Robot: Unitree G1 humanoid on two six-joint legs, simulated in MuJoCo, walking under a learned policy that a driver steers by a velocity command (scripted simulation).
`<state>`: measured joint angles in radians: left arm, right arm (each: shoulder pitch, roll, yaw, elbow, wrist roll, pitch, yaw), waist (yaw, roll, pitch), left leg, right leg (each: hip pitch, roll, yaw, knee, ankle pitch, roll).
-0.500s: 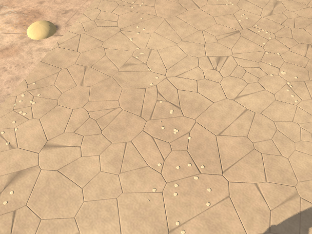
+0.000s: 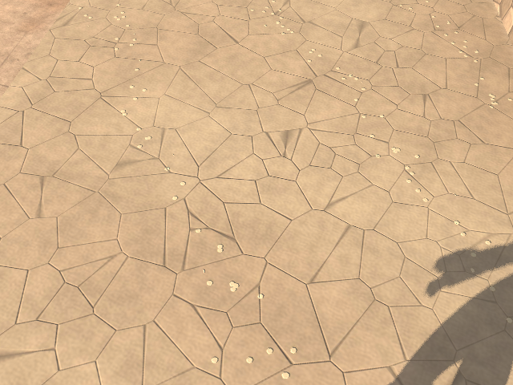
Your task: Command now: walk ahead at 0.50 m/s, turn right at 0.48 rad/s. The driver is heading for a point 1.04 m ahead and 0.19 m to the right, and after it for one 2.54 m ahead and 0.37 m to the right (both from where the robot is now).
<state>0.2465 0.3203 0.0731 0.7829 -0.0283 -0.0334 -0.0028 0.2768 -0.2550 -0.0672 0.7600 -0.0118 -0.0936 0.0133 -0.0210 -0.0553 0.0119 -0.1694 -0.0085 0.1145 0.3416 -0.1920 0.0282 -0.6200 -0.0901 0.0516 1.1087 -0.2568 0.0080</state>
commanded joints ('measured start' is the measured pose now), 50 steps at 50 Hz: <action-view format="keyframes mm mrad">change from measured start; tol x32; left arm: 1 5 14 3 -71 6 4 -5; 50 -10 36 10 -103 29 49 50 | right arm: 1 -62 -126 -34 -49 -3 -27 -11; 50 -167 -192 -40 -119 19 95 -24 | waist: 1 29 121 17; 16 52 -244 -303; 50 24 212 -136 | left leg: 1 45 282 -144 -208 229 168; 9 181 303 30 -181 256 115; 14 161 252 129 333 805 37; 16 -522 -8 -12 983 -406 -75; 17 -624 6 -203 1059 -396 -54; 36 -208 15 -152 110 297 -6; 39 294 326 -523 149 956 284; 43 66 272 -633 -15 167 238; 50 -99 138 -521 -69 -21 173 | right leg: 1 -100 -48 58 -77 132 12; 14 408 155 -177 -530 105 -163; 17 1010 -242 765 -824 -177 -413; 27 351 -3 144 -811 675 -253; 37 505 13 179 -508 546 -127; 40 175 151 84 -25 -401 37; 50 259 137 26 -333 -145 54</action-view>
